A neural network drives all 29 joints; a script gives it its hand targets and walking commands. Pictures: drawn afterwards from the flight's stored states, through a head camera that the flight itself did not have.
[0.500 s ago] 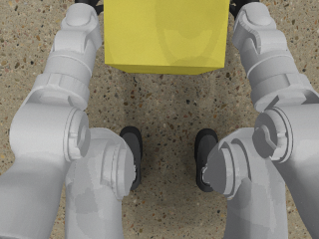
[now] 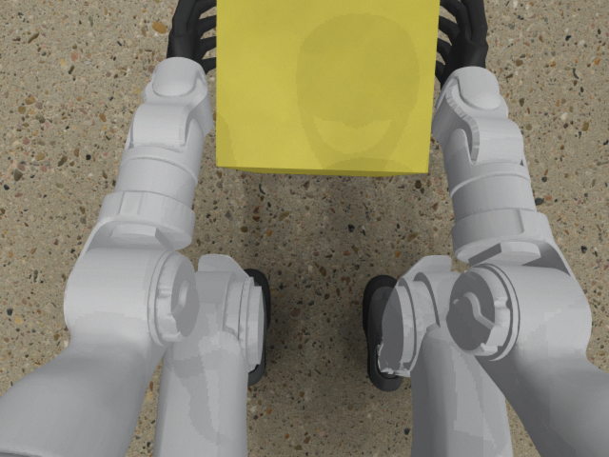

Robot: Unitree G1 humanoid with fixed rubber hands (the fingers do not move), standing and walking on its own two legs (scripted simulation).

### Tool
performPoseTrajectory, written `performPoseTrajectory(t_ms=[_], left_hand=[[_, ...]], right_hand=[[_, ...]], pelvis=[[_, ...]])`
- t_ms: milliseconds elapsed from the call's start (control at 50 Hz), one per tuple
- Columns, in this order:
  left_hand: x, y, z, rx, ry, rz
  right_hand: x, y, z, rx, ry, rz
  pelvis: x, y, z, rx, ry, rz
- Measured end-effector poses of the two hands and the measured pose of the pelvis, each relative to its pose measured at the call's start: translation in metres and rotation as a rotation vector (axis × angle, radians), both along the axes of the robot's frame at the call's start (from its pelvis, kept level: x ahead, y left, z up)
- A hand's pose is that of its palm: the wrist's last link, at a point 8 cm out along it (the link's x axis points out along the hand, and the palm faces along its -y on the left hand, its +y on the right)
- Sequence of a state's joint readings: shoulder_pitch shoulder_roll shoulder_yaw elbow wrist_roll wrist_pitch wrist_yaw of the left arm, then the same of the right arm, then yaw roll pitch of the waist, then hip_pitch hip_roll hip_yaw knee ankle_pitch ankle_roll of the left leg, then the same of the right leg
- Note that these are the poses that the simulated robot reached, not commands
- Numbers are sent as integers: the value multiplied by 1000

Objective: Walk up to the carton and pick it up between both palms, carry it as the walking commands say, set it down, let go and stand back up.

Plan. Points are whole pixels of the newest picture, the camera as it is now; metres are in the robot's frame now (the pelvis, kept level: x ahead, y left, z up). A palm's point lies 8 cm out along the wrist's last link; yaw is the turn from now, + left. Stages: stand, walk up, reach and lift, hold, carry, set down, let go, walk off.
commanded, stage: reach and lift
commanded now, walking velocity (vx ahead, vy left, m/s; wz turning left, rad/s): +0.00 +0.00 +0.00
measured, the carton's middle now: (322, 87) +0.52 +0.01 -0.20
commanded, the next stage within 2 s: none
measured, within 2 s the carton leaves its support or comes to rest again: neither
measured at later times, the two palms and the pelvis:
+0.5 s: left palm (172, 44) +0.52 +0.16 -0.07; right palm (493, 49) +0.52 -0.13 -0.06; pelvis +0.00 +0.00 +0.04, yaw +0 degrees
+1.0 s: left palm (133, 26) +0.50 +0.16 +0.00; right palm (554, 30) +0.51 -0.13 +0.02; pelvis +0.00 +0.00 +0.09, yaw +0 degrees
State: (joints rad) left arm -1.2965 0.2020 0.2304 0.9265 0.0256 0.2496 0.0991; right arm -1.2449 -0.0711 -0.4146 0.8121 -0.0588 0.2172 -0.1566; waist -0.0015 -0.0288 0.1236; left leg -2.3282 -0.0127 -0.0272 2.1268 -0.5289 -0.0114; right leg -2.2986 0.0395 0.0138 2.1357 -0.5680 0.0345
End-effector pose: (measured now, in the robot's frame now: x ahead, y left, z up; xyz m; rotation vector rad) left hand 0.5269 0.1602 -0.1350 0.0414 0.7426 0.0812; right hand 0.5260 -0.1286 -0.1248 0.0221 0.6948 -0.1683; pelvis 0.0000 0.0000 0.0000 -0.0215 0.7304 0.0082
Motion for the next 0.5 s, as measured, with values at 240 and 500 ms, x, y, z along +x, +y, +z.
performPoseTrajectory(t_ms=[240,500], left_hand=[[7,-4,34,-9,-25,7],[-4,-3,60,-20,-33,24]], right_hand=[[5,-4,33,4,-24,-9],[-3,-3,62,15,-33,-15]], pelvis=[[0,1,19,-4,38,-3],[5,0,39,-2,74,2]])
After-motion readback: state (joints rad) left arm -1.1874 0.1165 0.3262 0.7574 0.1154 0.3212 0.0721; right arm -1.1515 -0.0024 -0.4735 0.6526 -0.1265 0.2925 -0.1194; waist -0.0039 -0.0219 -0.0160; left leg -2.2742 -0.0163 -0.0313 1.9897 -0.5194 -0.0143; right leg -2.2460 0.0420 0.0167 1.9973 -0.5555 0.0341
